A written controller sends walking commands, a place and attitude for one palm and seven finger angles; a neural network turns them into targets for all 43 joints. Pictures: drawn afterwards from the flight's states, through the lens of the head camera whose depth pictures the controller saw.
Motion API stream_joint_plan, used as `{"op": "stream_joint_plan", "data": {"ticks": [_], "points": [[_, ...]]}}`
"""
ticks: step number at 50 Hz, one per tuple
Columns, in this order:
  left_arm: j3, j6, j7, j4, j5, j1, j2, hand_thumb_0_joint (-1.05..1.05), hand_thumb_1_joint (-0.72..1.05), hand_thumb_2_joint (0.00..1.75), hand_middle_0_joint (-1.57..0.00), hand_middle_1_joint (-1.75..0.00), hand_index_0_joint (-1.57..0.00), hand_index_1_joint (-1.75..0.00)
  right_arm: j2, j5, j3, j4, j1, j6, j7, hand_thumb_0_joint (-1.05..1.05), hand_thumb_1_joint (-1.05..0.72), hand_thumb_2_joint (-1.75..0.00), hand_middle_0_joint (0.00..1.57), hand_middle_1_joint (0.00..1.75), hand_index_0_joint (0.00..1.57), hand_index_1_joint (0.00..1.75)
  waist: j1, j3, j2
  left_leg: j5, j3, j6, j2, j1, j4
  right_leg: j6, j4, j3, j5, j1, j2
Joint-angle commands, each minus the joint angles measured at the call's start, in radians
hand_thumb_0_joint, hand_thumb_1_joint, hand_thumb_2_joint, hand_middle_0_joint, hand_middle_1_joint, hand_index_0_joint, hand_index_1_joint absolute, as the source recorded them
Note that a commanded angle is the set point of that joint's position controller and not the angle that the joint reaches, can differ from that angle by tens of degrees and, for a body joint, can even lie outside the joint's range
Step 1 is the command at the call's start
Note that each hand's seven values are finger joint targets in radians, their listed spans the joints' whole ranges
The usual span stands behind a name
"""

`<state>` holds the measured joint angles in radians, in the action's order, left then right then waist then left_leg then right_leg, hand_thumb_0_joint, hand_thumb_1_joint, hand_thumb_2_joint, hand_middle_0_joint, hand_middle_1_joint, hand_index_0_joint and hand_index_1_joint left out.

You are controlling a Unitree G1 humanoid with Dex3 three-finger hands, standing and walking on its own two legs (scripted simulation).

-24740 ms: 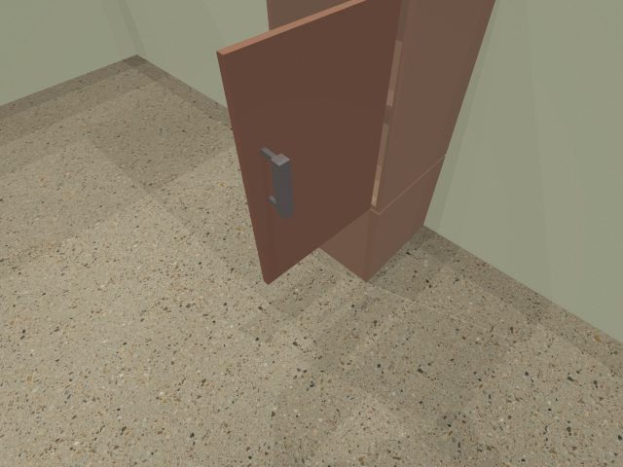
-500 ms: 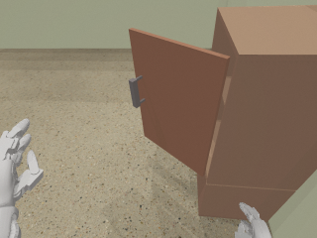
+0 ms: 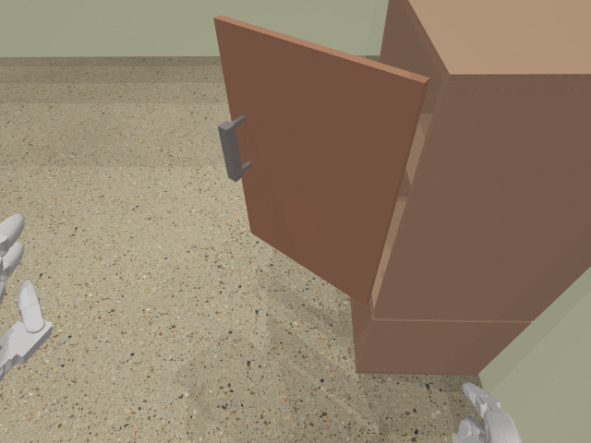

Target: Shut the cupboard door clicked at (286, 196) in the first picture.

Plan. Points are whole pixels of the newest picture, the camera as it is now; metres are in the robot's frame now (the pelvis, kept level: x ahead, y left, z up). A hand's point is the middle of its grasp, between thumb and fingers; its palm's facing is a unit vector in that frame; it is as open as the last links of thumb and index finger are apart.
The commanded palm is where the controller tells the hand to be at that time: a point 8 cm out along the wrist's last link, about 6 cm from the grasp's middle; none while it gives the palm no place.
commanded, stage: step back with the hand held close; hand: left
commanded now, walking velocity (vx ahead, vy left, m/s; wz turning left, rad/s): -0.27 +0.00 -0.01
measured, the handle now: (238, 148) +0.69 +0.17 +0.00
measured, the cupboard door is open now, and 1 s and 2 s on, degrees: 53 53 53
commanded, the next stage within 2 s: stop stepping back and stand still in 1.20 s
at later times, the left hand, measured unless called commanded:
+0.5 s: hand out of the picture +0.14 +0.27 +0.16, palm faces +0.44 -0.77 -0.46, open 7.4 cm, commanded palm +0.07 +0.31 +0.18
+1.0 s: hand out of the picture +0.05 +0.24 +0.18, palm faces +0.39 -0.78 -0.50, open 7.4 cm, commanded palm -0.01 +0.29 +0.18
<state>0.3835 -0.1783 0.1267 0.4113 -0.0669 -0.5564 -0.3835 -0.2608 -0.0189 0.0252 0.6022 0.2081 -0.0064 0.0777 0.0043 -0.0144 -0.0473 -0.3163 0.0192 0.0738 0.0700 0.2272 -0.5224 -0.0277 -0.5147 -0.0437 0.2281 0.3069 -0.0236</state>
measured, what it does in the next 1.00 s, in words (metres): walks backwards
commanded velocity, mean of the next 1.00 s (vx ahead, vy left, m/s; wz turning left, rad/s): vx -0.34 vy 0.00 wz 0.00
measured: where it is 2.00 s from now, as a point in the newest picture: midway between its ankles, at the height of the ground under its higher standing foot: outside the picture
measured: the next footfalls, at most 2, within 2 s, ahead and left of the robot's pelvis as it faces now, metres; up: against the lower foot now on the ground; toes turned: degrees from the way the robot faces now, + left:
left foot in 1.04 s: -0.06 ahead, +0.11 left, +0.00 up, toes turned +3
right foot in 1.32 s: -0.31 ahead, -0.06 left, +0.00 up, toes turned -2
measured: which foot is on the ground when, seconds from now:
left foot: down 0.00-0.90, up 0.92-1.00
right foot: down 0.00-1.00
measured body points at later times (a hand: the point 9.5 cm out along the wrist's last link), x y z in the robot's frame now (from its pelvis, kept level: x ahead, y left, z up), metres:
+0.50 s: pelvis -0.06 +0.01 -0.01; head -0.06 +0.02 +0.43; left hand +0.11 +0.31 +0.18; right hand +0.10 -0.25 -0.09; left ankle -0.03 +0.07 -0.73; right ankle +0.02 -0.11 -0.73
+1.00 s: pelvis -0.14 -0.01 -0.01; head -0.15 +0.01 +0.44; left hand +0.02 +0.28 +0.20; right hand +0.03 -0.26 -0.07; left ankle -0.09 +0.09 -0.71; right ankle -0.10 -0.13 -0.73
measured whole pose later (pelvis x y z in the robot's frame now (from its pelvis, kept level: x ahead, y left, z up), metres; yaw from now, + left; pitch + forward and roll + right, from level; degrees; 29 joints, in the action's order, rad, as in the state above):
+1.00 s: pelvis -0.14 -0.01 -0.01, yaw +1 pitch +2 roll -1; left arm 0.45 -0.25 0.14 0.55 -0.04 -0.60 -0.50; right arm -0.21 0.01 0.01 0.58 0.20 -0.01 0.07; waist 0.03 -0.06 0.04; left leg -0.38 -0.02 -0.01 0.02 0.51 -0.77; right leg -0.02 -0.54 0.03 0.21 0.37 -0.05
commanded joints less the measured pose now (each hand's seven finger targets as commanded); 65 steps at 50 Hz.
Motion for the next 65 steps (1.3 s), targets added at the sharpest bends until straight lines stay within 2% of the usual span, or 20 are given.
{"op": "stream_joint_plan", "data": {"ticks": [1,4,8,13,18,21,24,27,31,35,38,41,44,46,50,52,55,58,62,65], "points": [[0.179,-0.052,0.029,0.262,-0.002,0.037,-0.231,0.00,0.90,0.90,-0.20,-0.30,-0.20,-0.30,-0.110,0.002,0.043,-0.200,-0.093,-0.027,0.013,0.00,-0.90,-0.90,0.20,0.30,0.20,0.30,-0.010,-0.210,-0.048,0.749,-0.154,-0.088,-0.214,0.045,0.057,-0.004,-0.118,0.110,-0.380,-0.196,0.095],[0.177,-0.047,0.022,0.260,-0.001,0.015,-0.214,0.00,0.90,0.90,-0.20,-0.30,-0.20,-0.30,-0.109,0.009,0.045,-0.213,-0.091,-0.021,0.006,0.00,-0.90,-0.90,0.20,0.30,0.20,0.30,-0.011,-0.167,-0.071,0.697,-0.175,-0.075,-0.247,0.098,0.099,0.011,-0.155,0.093,-0.215,-0.165,0.067],[0.204,-0.050,0.018,0.213,0.011,0.027,-0.222,0.00,0.90,0.90,-0.20,-0.30,-0.20,-0.30,-0.123,0.019,0.049,-0.217,-0.097,-0.019,0.007,0.00,-0.90,-0.90,0.20,0.30,0.20,0.30,-0.014,-0.086,-0.038,0.321,-0.215,-0.018,-0.277,0.317,0.180,0.024,-0.187,0.105,-0.143,-0.236,0.043],[0.198,-0.062,0.022,0.217,0.032,0.087,-0.221,0.00,0.90,0.90,-0.20,-0.30,-0.20,-0.30,-0.122,0.009,0.043,-0.225,-0.092,-0.018,0.013,0.00,-0.90,-0.90,0.20,0.30,0.20,0.30,0.001,-0.072,0.024,-0.116,-0.194,0.022,-0.206,0.504,0.137,0.010,-0.144,0.208,-0.247,-0.314,0.089],[0.209,-0.090,0.038,0.281,0.037,0.090,-0.249,0.00,0.90,0.90,-0.20,-0.30,-0.20,-0.30,-0.113,0.008,0.039,-0.223,-0.082,-0.034,0.003,0.00,-0.90,-0.90,0.20,0.30,0.20,0.30,0.011,-0.083,0.080,-0.236,-0.163,0.006,-0.129,0.401,-0.001,-0.045,0.037,0.340,0.027,-0.123,0.190],[0.207,-0.114,0.048,0.312,0.039,0.067,-0.241,0.00,0.90,0.90,-0.20,-0.30,-0.20,-0.30,-0.107,0.009,0.030,-0.217,-0.081,-0.053,0.007,0.00,-0.90,-0.90,0.20,0.30,0.20,0.30,0.014,-0.092,0.018,-0.232,-0.180,0.012,-0.148,0.386,0.063,-0.023,0.007,0.260,0.056,-0.113,0.143],[0.216,-0.131,0.050,0.329,0.052,0.088,-0.226,0.00,0.90,0.90,-0.20,-0.30,-0.20,-0.30,-0.124,0.015,0.029,-0.211,-0.089,-0.080,0.020,0.00,-0.90,-0.90,0.20,0.30,0.20,0.30,0.005,-0.080,-0.150,-0.332,-0.302,0.048,-0.262,0.566,0.277,0.035,-0.224,0.111,-0.081,-0.296,0.009],[0.207,-0.132,0.040,0.287,0.058,0.128,-0.209,0.00,0.90,0.90,-0.20,-0.30,-0.20,-0.30,-0.118,0.031,0.043,-0.191,-0.083,-0.097,0.021,0.00,-0.90,-0.90,0.20,0.30,0.20,0.30,-0.004,-0.049,-0.126,-0.208,-0.315,0.069,-0.328,0.589,0.294,0.048,-0.336,0.096,-0.027,-0.307,-0.029],[0.158,-0.141,0.023,0.230,0.036,0.090,-0.168,0.00,0.90,0.90,-0.20,-0.30,-0.20,-0.30,-0.112,0.038,0.042,-0.155,-0.077,-0.116,0.005,0.00,-0.90,-0.90,0.20,0.30,0.20,0.30,-0.005,-0.040,-0.068,0.227,-0.269,0.041,-0.315,0.349,0.191,0.033,-0.179,0.101,0.001,-0.152,-0.016],[0.139,-0.150,0.020,0.275,0.023,0.091,-0.183,0.00,0.90,0.90,-0.20,-0.30,-0.20,-0.30,-0.104,0.028,0.041,-0.135,-0.098,-0.117,-0.011,0.00,-0.90,-0.90,0.20,0.30,0.20,0.30,-0.006,-0.210,-0.068,0.605,-0.182,-0.002,-0.284,0.092,0.084,0.030,-0.072,0.110,-0.198,-0.129,0.016],[0.195,-0.138,0.026,0.311,0.013,0.014,-0.236,0.00,0.90,0.90,-0.20,-0.30,-0.20,-0.30,-0.096,0.022,0.043,-0.147,-0.110,-0.097,-0.015,0.00,-0.90,-0.90,0.20,0.30,0.20,0.30,-0.008,-0.317,-0.060,0.551,-0.146,-0.011,-0.257,0.086,0.042,0.029,-0.077,0.140,-0.301,-0.176,0.039],[0.242,-0.132,0.027,0.342,0.006,-0.030,-0.277,0.00,0.90,0.90,-0.20,-0.30,-0.20,-0.30,-0.083,0.013,0.033,-0.187,-0.130,-0.073,-0.010,0.00,-0.90,-0.90,0.20,0.30,0.20,0.30,0.003,-0.295,0.000,0.201,-0.103,-0.024,-0.191,0.245,0.005,0.010,-0.036,0.230,-0.348,-0.203,0.104],[0.257,-0.128,0.037,0.315,0.006,-0.047,-0.305,0.00,0.90,0.90,-0.20,-0.30,-0.20,-0.30,-0.056,0.013,0.033,-0.186,-0.107,-0.055,-0.007,0.00,-0.90,-0.90,0.20,0.30,0.20,0.30,0.017,-0.188,0.139,-0.106,-0.061,-0.080,-0.075,0.266,-0.195,-0.088,0.173,0.411,-0.156,-0.011,0.285],[0.248,-0.113,0.055,0.278,0.019,-0.034,-0.302,0.00,0.90,0.90,-0.20,-0.30,-0.20,-0.30,-0.046,0.023,0.031,-0.174,-0.117,-0.041,-0.004,0.00,-0.90,-0.90,0.20,0.30,0.20,0.30,0.012,-0.135,0.175,-0.125,-0.078,-0.091,-0.064,0.233,-0.391,-0.147,0.242,0.435,-0.117,0.117,0.361],[0.168,-0.097,0.072,0.251,0.031,0.032,-0.245,0.00,0.90,0.90,-0.20,-0.30,-0.20,-0.30,-0.055,0.024,0.014,-0.143,-0.085,-0.034,0.017,0.00,-0.90,-0.90,0.20,0.30,0.20,0.30,0.035,-0.056,0.060,0.026,-0.063,-0.076,-0.089,0.088,-0.021,-0.034,0.134,0.199,-0.099,0.181,0.188],[0.167,-0.116,0.075,0.301,0.032,0.072,-0.252,0.00,0.90,0.90,-0.20,-0.30,-0.20,-0.30,-0.104,0.014,0.031,-0.151,-0.099,-0.061,0.032,0.00,-0.90,-0.90,0.20,0.30,0.20,0.30,0.015,-0.060,-0.132,0.028,-0.190,-0.009,-0.215,0.257,0.177,0.036,0.014,0.113,0.008,0.013,0.031],[0.190,-0.132,0.055,0.265,0.051,0.044,-0.223,0.00,0.90,0.90,-0.20,-0.30,-0.20,-0.30,-0.129,0.017,0.047,-0.169,-0.104,-0.101,0.034,0.00,-0.90,-0.90,0.20,0.30,0.20,0.30,0.000,-0.092,-0.262,-0.463,-0.358,0.073,-0.372,0.654,0.408,0.056,-0.305,0.062,0.062,-0.337,-0.073],[0.188,-0.140,0.038,0.338,0.054,0.113,-0.233,0.00,0.90,0.90,-0.20,-0.30,-0.20,-0.30,-0.109,0.028,0.052,-0.153,-0.120,-0.135,0.027,0.00,-0.90,-0.90,0.20,0.30,0.20,0.30,-0.007,-0.107,-0.129,-0.290,-0.327,0.077,-0.372,0.522,0.325,0.049,-0.319,0.098,0.113,-0.245,-0.070],[0.153,-0.143,0.031,0.339,0.019,0.090,-0.191,0.00,0.90,0.90,-0.20,-0.30,-0.20,-0.30,-0.083,0.041,0.036,-0.089,-0.106,-0.178,0.004,0.00,-0.90,-0.90,0.20,0.30,0.20,0.30,-0.003,-0.127,-0.200,-0.107,-0.265,0.032,-0.333,0.229,0.315,0.031,-0.088,0.058,0.225,-0.093,-0.058],[0.164,-0.160,0.028,0.357,0.015,0.116,-0.216,0.00,0.90,0.90,-0.20,-0.30,-0.20,-0.30,-0.078,0.048,0.034,-0.047,-0.094,-0.183,-0.006,0.00,-0.90,-0.90,0.20,0.30,0.20,0.30,-0.006,-0.213,-0.165,0.329,-0.190,-0.013,-0.301,-0.023,0.174,0.027,0.157,0.078,0.042,-0.044,-0.024]]}}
